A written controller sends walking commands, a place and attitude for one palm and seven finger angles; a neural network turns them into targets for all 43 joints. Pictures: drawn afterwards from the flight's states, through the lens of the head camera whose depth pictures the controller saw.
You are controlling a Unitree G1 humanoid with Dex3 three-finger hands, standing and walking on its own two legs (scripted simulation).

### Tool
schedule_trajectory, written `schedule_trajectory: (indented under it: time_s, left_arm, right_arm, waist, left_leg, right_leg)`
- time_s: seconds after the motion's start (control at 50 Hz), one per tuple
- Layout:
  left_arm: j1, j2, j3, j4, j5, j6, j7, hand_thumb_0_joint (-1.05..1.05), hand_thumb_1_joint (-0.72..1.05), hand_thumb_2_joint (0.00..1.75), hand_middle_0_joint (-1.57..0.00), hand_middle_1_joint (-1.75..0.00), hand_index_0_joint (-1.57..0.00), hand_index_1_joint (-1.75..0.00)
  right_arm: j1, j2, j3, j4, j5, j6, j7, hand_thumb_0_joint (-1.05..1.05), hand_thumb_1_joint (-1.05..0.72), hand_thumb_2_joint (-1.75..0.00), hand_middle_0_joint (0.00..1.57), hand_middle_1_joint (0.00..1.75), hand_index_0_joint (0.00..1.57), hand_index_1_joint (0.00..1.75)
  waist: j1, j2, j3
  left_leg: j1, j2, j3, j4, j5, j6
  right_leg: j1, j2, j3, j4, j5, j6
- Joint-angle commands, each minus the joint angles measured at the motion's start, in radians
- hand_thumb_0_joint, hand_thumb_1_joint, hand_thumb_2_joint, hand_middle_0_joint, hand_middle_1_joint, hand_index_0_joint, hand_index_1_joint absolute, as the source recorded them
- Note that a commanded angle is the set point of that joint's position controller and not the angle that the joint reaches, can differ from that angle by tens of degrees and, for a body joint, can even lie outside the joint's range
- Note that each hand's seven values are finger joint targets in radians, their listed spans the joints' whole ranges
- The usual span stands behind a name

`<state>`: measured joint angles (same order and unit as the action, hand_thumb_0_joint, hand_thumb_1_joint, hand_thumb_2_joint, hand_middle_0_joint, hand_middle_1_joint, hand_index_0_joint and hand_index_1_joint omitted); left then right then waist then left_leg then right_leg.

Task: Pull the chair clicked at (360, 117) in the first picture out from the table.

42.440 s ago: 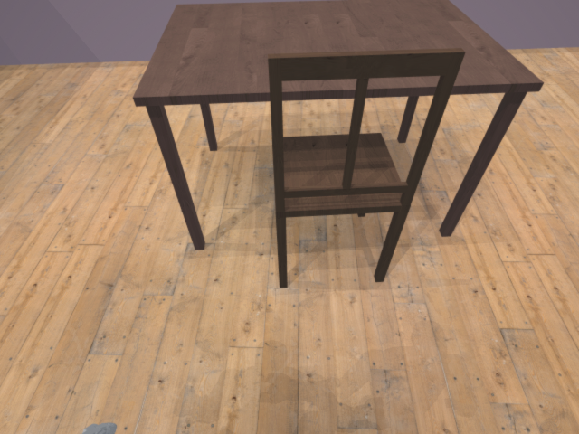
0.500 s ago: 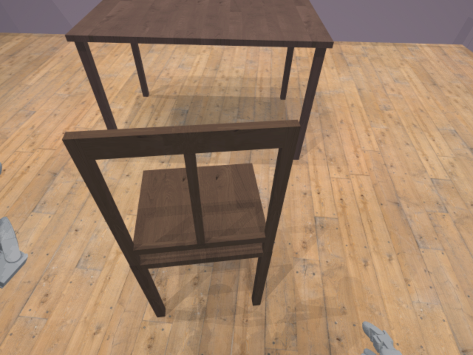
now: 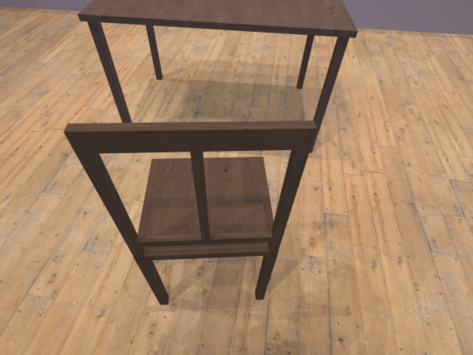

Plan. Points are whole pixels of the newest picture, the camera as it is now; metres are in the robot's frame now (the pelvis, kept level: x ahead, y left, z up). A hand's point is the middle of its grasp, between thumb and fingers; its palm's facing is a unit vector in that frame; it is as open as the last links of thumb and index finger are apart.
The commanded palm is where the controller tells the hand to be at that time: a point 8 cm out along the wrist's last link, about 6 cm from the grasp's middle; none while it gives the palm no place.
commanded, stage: let the arm hang, fingers relaxed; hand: left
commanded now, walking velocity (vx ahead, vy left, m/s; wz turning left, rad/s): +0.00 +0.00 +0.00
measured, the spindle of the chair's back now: (201, 201) +0.44 +0.11 -0.06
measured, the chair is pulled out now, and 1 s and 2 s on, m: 0.72 0.72 0.72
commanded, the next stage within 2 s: look to check the result in 0.60 s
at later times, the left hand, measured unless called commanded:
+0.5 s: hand out of the picture +0.00 +0.15 -0.17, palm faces +0.02 -0.98 -0.18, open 7.3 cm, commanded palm none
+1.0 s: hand out of the picture +0.00 +0.15 -0.17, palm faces +0.04 -0.98 -0.17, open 7.4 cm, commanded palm none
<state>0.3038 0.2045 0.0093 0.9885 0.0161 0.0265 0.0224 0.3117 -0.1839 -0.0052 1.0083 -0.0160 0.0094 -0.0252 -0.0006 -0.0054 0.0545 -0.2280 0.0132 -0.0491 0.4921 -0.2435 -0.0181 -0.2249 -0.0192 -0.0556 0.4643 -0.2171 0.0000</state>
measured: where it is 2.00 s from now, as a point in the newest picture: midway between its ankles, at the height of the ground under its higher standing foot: outside the picture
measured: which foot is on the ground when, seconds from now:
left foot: down 0.00-1.00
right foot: down 0.00-1.00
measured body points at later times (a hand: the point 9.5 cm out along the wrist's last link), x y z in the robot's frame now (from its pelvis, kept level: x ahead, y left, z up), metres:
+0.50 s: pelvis +0.00 -0.01 +0.00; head +0.01 -0.01 +0.45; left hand +0.00 +0.21 -0.16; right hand -0.03 -0.21 -0.16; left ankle +0.01 +0.13 -0.74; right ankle +0.02 -0.12 -0.74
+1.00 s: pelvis +0.00 -0.01 +0.00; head +0.02 -0.01 +0.45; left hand +0.00 +0.20 -0.16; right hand -0.02 -0.21 -0.16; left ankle +0.01 +0.13 -0.74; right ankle +0.02 -0.12 -0.74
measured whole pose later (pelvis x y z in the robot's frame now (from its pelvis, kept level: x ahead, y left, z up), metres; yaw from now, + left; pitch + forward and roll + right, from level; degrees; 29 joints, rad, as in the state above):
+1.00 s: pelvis +0.00 -0.01 +0.00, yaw +0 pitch -1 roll +0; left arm 0.31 0.13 0.00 1.06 0.01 0.01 0.03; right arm 0.34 -0.11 0.00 1.08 -0.01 -0.01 -0.04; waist 0.00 0.00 0.06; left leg -0.21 0.02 -0.05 0.47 -0.24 -0.03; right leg -0.22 -0.02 -0.06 0.47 -0.23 -0.01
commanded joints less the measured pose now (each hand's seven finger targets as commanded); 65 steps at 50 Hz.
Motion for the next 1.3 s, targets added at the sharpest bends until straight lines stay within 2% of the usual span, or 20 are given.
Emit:
schedule_trajectory:
  time_s: [0.0, 0.1, 0.22, 0.24, 0.32, 0.34, 0.42, 0.44, 0.52, 0.54, 0.72, 0.74, 0.82, 0.84, 0.92, 0.94, 1.04, 1.22, 1.24, 1.28]
  left_arm:
    - [0.036, 0.082, 0.006, -0.020, -0.007, -0.024, 0.003, 0.00, 0.90, 0.90, -0.20, -0.30, -0.20, -0.30]
    - [0.054, 0.076, 0.004, 0.013, -0.009, -0.024, 0.006, 0.00, 0.90, 0.90, -0.20, -0.30, -0.20, -0.30]
    - [0.068, 0.058, 0.004, 0.035, -0.010, -0.027, 0.011, 0.00, 0.90, 0.90, -0.20, -0.30, -0.20, -0.30]
    - [0.069, 0.056, 0.002, 0.041, -0.011, -0.025, 0.011, 0.00, 0.90, 0.90, -0.20, -0.30, -0.20, -0.30]
    - [0.077, 0.037, 0.005, 0.045, -0.010, -0.027, 0.014, 0.00, 0.90, 0.90, -0.20, -0.30, -0.20, -0.30]
    - [0.070, 0.038, 0.004, 0.045, -0.010, -0.025, 0.014, 0.00, 0.90, 0.90, -0.20, -0.30, -0.20, -0.30]
    - [0.075, 0.027, 0.008, 0.050, -0.010, -0.025, 0.014, 0.00, 0.90, 0.90, -0.20, -0.30, -0.20, -0.30]
    - [0.075, 0.026, 0.008, 0.053, -0.009, -0.023, 0.014, 0.00, 0.90, 0.90, -0.20, -0.30, -0.20, -0.30]
    - [0.082, 0.019, 0.010, 0.050, -0.008, -0.028, 0.014, 0.00, 0.90, 0.90, -0.20, -0.30, -0.20, -0.30]
    - [0.076, 0.023, 0.009, 0.048, -0.008, -0.026, 0.014, 0.00, 0.90, 0.90, -0.20, -0.30, -0.20, -0.30]
    - [0.077, 0.021, 0.011, 0.043, -0.008, -0.028, 0.013, 0.00, 0.90, 0.90, -0.20, -0.30, -0.20, -0.30]
    - [0.071, 0.025, 0.010, 0.044, -0.009, -0.025, 0.013, 0.00, 0.90, 0.90, -0.20, -0.30, -0.20, -0.30]
    - [0.081, 0.017, 0.011, 0.045, -0.007, -0.026, 0.013, 0.00, 0.90, 0.90, -0.20, -0.30, -0.20, -0.30]
    - [0.079, 0.021, 0.009, 0.046, -0.008, -0.025, 0.013, 0.00, 0.90, 0.90, -0.20, -0.30, -0.20, -0.30]
    - [0.081, 0.018, 0.012, 0.042, -0.008, -0.029, 0.013, 0.00, 0.90, 0.90, -0.20, -0.30, -0.20, -0.30]
    - [0.080, 0.019, 0.011, 0.044, -0.008, -0.028, 0.013, 0.00, 0.90, 0.90, -0.20, -0.30, -0.20, -0.30]
    - [0.079, 0.019, 0.010, 0.044, -0.009, -0.027, 0.013, 0.00, 0.90, 0.90, -0.20, -0.30, -0.20, -0.30]
    - [0.080, 0.019, 0.013, 0.041, -0.009, -0.030, 0.013, 0.00, 0.90, 0.90, -0.20, -0.30, -0.20, -0.30]
    - [0.081, 0.020, 0.012, 0.043, -0.009, -0.029, 0.013, 0.00, 0.90, 0.90, -0.20, -0.30, -0.20, -0.30]
    - [0.082, 0.022, 0.011, 0.042, -0.008, -0.029, 0.014, 0.00, 0.90, 0.90, -0.20, -0.30, -0.20, -0.30]
  right_arm:
    - [0.073, -0.079, -0.007, -0.022, 0.003, -0.025, 0.000, 0.00, -0.90, -0.90, 0.20, 0.30, 0.20, 0.30]
    - [0.104, -0.061, -0.004, 0.015, 0.004, -0.023, -0.001, 0.00, -0.90, -0.90, 0.20, 0.30, 0.20, 0.30]
    - [0.126, -0.033, 0.000, 0.047, 0.006, -0.027, -0.005, 0.00, -0.90, -0.90, 0.20, 0.30, 0.20, 0.30]
    - [0.119, -0.032, -0.001, 0.051, 0.007, -0.025, -0.006, 0.00, -0.90, -0.90, 0.20, 0.30, 0.20, 0.30]
    - [0.128, -0.013, -0.001, 0.060, 0.005, -0.028, -0.008, 0.00, -0.90, -0.90, 0.20, 0.30, 0.20, 0.30]
    - [0.124, -0.010, -0.001, 0.062, 0.006, -0.026, -0.009, 0.00, -0.90, -0.90, 0.20, 0.30, 0.20, 0.30]
    - [0.131, -0.002, -0.001, 0.063, 0.005, -0.029, -0.012, 0.00, -0.90, -0.90, 0.20, 0.30, 0.20, 0.30]
    - [0.125, 0.002, -0.003, 0.065, 0.005, -0.027, -0.013, 0.00, -0.90, -0.90, 0.20, 0.30, 0.20, 0.30]
    - [0.129, 0.003, -0.004, 0.059, 0.005, -0.030, -0.012, 0.00, -0.90, -0.90, 0.20, 0.30, 0.20, 0.30]
    - [0.126, 0.004, -0.005, 0.059, 0.006, -0.026, -0.013, 0.00, -0.90, -0.90, 0.20, 0.30, 0.20, 0.30]
    - [0.134, 0.002, -0.005, 0.056, 0.004, -0.027, -0.012, 0.00, -0.90, -0.90, 0.20, 0.30, 0.20, 0.30]
    - [0.123, 0.000, -0.005, 0.058, 0.006, -0.025, -0.013, 0.00, -0.90, -0.90, 0.20, 0.30, 0.20, 0.30]
    - [0.123, -0.003, -0.006, 0.054, 0.005, -0.029, -0.013, 0.00, -0.90, -0.90, 0.20, 0.30, 0.20, 0.30]
    - [0.116, -0.002, -0.006, 0.055, 0.006, -0.026, -0.013, 0.00, -0.90, -0.90, 0.20, 0.30, 0.20, 0.30]
    - [0.127, -0.005, -0.005, 0.054, 0.006, -0.032, -0.014, 0.00, -0.90, -0.90, 0.20, 0.30, 0.20, 0.30]
    - [0.119, -0.003, -0.005, 0.054, 0.007, -0.030, -0.014, 0.00, -0.90, -0.90, 0.20, 0.30, 0.20, 0.30]
    - [0.117, -0.001, -0.005, 0.057, 0.007, -0.028, -0.015, 0.00, -0.90, -0.90, 0.20, 0.30, 0.20, 0.30]
    - [0.122, -0.001, -0.005, 0.058, 0.007, -0.030, -0.015, 0.00, -0.90, -0.90, 0.20, 0.30, 0.20, 0.30]
    - [0.113, 0.002, -0.005, 0.060, 0.008, -0.028, -0.015, 0.00, -0.90, -0.90, 0.20, 0.30, 0.20, 0.30]
    - [0.115, 0.002, -0.005, 0.060, 0.007, -0.027, -0.014, 0.00, -0.90, -0.90, 0.20, 0.30, 0.20, 0.30]
  waist:
    - [0.002, 0.004, 0.002]
    - [0.001, -0.040, 0.013]
    - [0.002, -0.034, 0.007]
    - [0.006, -0.015, 0.036]
    - [0.004, -0.004, 0.021]
    - [0.006, 0.009, 0.060]
    - [0.005, 0.026, 0.044]
    - [0.009, 0.033, 0.072]
    - [0.005, 0.017, 0.023]
    - [0.006, -0.007, 0.055]
    - [0.000, 0.013, 0.029]
    - [0.005, 0.017, 0.070]
    - [0.005, 0.023, 0.033]
    - [0.007, 0.013, 0.064]
    - [0.005, 0.020, 0.006]
    - [0.010, 0.010, 0.037]
    - [0.008, 0.005, 0.054]
    - [0.005, 0.005, 0.016]
    - [0.010, 0.000, 0.048]
    - [0.005, 0.008, 0.040]
  left_leg:
    - [-0.035, 0.062, -0.062, -0.120, 0.025, 0.059]
    - [-0.021, 0.053, -0.040, -0.106, 0.025, 0.058]
    - [-0.017, 0.054, -0.035, -0.101, 0.059, 0.058]
    - [-0.025, 0.054, -0.038, -0.108, 0.059, 0.060]
    - [-0.019, 0.054, -0.036, -0.106, 0.058, 0.058]
    - [-0.039, 0.056, -0.038, -0.116, 0.046, 0.060]
    - [-0.046, 0.057, -0.044, -0.122, 0.028, 0.059]
    - [-0.058, 0.059, -0.044, -0.130, 0.015, 0.062]
    - [-0.032, 0.055, -0.046, -0.115, 0.030, 0.062]
    - [-0.044, 0.057, -0.044, -0.121, 0.017, 0.063]
    - [-0.031, 0.055, -0.045, -0.110, 0.028, 0.059]
    - [-0.048, 0.056, -0.045, -0.121, 0.013, 0.060]
    - [-0.035, 0.058, -0.050, -0.121, 0.006, 0.061]
    - [-0.047, 0.058, -0.051, -0.129, -0.005, 0.063]
    - [-0.026, 0.059, -0.051, -0.114, 0.050, 0.061]
    - [-0.037, 0.060, -0.051, -0.121, 0.047, 0.064]
    - [-0.037, 0.055, -0.049, -0.116, 0.046, 0.062]
    - [-0.018, 0.053, -0.047, -0.105, 0.070, 0.060]
    - [-0.025, 0.053, -0.046, -0.109, 0.059, 0.062]
    - [-0.020, 0.050, -0.040, -0.100, 0.059, 0.058]
  right_leg:
    - [0.007, -0.076, 0.094, -0.102, 0.000, -0.052]
    - [-0.014, -0.082, 0.102, -0.117, -0.040, -0.055]
    - [-0.003, -0.082, 0.096, -0.107, -0.017, -0.058]
    - [-0.014, -0.076, 0.095, -0.111, -0.014, -0.061]
    - [-0.012, -0.079, 0.096, -0.101, -0.009, -0.059]
    - [-0.022, -0.071, 0.091, -0.108, -0.016, -0.061]
    - [-0.009, -0.072, 0.092, -0.099, -0.021, -0.059]
    - [-0.018, -0.067, 0.088, -0.107, -0.027, -0.060]
    - [-0.005, -0.075, 0.091, -0.103, -0.013, -0.058]
    - [-0.015, -0.070, 0.085, -0.113, -0.025, -0.059]
    - [-0.014, -0.076, 0.091, -0.108, -0.031, -0.060]
    - [-0.027, -0.069, 0.089, -0.115, -0.040, -0.062]
    - [-0.014, -0.074, 0.088, -0.106, -0.034, -0.059]
    - [-0.025, -0.067, 0.086, -0.114, -0.041, -0.061]
    - [0.010, -0.076, 0.083, -0.095, 0.004, -0.058]
    - [0.003, -0.072, 0.077, -0.102, 0.005, -0.060]
    - [-0.009, -0.073, 0.081, -0.107, -0.007, -0.063]
    - [0.009, -0.081, 0.084, -0.098, 0.011, -0.060]
    - [-0.005, -0.076, 0.082, -0.109, 0.002, -0.062]
    - [-0.009, -0.083, 0.084, -0.108, -0.004, -0.061]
